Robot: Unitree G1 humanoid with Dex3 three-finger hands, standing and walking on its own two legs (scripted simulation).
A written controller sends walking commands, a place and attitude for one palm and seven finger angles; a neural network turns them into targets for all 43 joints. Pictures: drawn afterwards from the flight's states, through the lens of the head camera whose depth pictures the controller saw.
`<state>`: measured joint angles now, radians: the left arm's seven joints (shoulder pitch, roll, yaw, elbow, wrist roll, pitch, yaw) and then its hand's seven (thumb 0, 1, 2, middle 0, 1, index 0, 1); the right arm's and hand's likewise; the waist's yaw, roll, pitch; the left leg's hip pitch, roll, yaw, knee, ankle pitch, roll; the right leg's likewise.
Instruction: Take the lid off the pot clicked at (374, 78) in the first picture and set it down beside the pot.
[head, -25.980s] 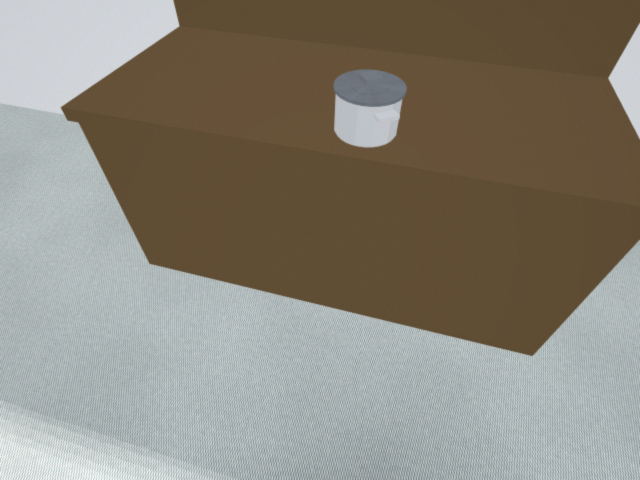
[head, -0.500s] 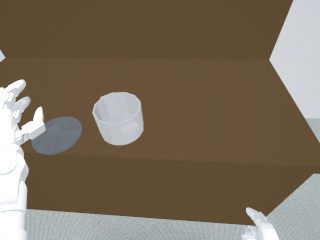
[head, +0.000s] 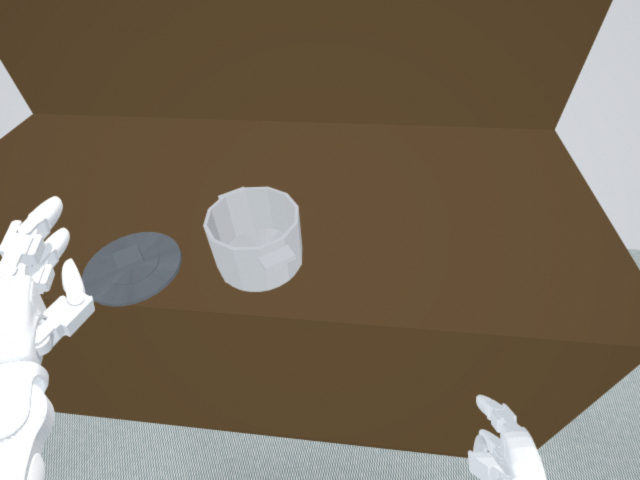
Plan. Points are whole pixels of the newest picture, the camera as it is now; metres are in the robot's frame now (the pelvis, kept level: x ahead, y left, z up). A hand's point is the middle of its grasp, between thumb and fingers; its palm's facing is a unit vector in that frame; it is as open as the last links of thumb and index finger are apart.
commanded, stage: draw the hand back to the body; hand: left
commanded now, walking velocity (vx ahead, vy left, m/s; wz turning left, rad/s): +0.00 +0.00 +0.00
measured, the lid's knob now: (128, 258) +0.45 +0.40 -0.03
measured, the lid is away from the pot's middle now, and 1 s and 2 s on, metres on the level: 0.23 0.23 0.23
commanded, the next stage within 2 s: step back with the hand held close in 0.44 s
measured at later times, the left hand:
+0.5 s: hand (62, 370) +0.16 +0.25 +0.16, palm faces +0.39 -0.85 -0.35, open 7.4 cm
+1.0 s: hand (21, 397) +0.14 +0.28 +0.14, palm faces +0.26 -0.84 -0.49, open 7.4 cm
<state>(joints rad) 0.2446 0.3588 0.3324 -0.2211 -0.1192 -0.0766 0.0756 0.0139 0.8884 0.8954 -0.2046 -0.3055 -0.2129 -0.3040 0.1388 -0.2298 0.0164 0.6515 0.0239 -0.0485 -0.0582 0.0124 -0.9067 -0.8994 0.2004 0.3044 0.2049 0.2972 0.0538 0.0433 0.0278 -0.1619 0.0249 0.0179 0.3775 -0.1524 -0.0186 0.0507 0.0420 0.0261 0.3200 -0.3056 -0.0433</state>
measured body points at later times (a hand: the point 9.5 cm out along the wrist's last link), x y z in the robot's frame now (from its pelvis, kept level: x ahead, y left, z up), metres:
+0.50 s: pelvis -0.01 +0.01 +0.00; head -0.03 -0.01 +0.45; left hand +0.14 +0.30 +0.17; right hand +0.20 -0.20 -0.08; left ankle +0.04 +0.14 -0.74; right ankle -0.08 -0.09 -0.74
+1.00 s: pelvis -0.05 +0.05 -0.01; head -0.02 +0.06 +0.44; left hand +0.12 +0.33 +0.17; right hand +0.12 -0.19 -0.09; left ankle +0.04 +0.14 -0.74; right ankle -0.08 -0.09 -0.74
